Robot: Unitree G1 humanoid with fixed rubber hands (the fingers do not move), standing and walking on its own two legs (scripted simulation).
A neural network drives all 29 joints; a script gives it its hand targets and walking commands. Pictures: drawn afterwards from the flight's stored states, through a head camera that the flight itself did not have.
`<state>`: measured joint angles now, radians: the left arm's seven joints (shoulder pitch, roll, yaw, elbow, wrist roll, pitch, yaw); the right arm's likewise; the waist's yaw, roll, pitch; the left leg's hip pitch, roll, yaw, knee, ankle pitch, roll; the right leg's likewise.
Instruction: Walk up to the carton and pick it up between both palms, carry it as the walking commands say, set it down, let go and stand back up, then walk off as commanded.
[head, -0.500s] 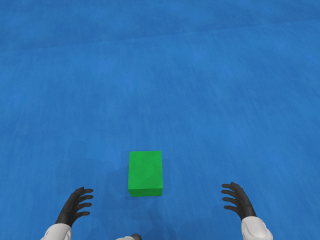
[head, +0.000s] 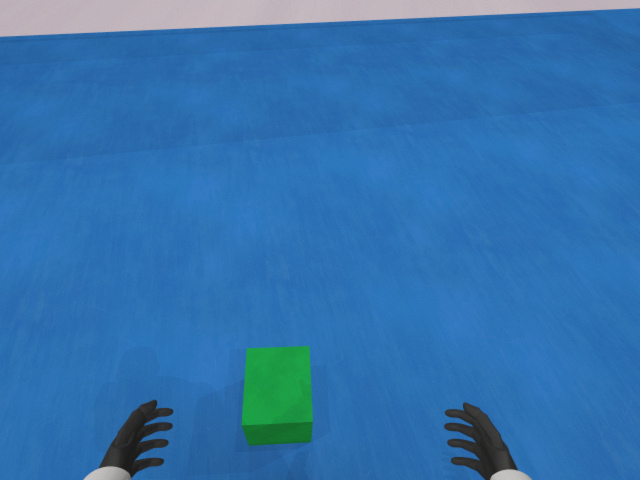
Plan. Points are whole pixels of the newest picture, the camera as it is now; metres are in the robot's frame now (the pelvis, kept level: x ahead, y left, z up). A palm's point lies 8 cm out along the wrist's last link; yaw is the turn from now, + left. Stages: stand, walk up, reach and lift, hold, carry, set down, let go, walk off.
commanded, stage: let go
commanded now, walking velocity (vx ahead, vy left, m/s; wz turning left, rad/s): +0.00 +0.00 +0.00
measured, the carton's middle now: (279, 395) +0.46 +0.09 -0.68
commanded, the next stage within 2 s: stand in 0.02 s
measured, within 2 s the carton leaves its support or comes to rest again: neither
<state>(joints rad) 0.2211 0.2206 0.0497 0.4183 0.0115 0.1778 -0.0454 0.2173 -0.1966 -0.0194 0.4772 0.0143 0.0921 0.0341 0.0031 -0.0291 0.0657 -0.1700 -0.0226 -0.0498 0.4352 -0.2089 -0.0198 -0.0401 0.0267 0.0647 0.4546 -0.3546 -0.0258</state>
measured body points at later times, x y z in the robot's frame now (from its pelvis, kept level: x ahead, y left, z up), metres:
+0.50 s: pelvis +0.02 +0.03 +0.00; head +0.03 +0.05 +0.45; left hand +0.15 +0.31 -0.12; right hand +0.14 -0.27 -0.09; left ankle +0.02 +0.14 -0.74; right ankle -0.07 -0.10 -0.74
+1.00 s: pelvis +0.01 +0.03 +0.00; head +0.01 +0.05 +0.45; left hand +0.12 +0.33 -0.12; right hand +0.11 -0.28 -0.10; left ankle +0.02 +0.14 -0.74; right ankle -0.07 -0.10 -0.74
